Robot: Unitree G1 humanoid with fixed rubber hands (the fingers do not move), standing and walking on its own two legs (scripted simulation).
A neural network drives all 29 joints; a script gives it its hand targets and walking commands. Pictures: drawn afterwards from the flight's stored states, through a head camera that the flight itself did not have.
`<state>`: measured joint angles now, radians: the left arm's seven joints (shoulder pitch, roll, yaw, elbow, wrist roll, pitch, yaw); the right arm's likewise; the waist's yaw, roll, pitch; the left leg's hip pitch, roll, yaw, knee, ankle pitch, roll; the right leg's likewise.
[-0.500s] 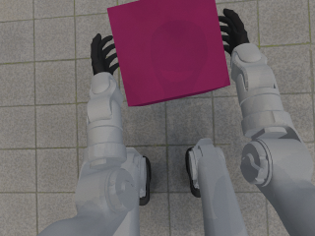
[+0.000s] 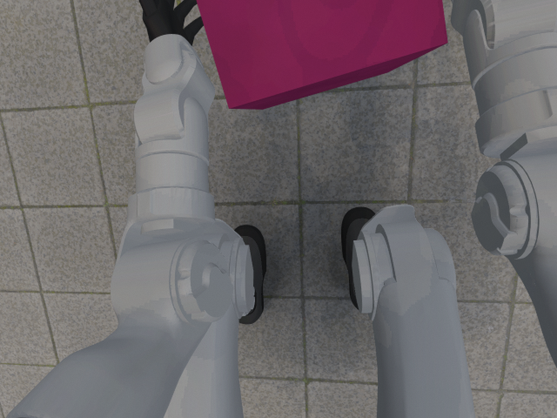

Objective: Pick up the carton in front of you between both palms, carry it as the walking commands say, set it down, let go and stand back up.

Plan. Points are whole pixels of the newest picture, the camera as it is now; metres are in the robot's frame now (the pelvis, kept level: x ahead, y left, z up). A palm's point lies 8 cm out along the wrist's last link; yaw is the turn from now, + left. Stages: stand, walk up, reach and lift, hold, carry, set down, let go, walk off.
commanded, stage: set down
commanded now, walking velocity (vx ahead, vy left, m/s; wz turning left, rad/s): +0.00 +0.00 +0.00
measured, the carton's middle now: (307, 3) +0.56 -0.07 -0.25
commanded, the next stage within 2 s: none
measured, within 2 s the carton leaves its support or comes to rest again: rests again in 0.48 s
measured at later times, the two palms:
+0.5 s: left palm (177, 39) +0.54 +0.08 -0.19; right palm out of the picture +0.55 -0.22 -0.20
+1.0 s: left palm (170, 39) +0.54 +0.10 -0.20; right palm out of the picture +0.55 -0.22 -0.21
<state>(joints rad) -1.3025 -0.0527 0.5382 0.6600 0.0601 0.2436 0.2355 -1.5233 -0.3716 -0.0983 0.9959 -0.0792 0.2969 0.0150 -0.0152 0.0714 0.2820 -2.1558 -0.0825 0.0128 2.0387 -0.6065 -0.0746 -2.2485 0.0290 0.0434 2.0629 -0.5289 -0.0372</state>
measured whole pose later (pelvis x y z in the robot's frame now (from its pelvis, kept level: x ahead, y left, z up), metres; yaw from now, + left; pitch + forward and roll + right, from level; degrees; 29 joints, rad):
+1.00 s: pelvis -0.01 +0.00 -0.04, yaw +1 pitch +32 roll +5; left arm -1.50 0.07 0.53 0.95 0.06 0.21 0.11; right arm -1.63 -0.46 -0.21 1.14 -0.14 0.25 0.16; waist -0.02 0.10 0.46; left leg -2.17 -0.15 0.00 2.20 -0.61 -0.09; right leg -2.24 -0.02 0.04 2.23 -0.56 -0.05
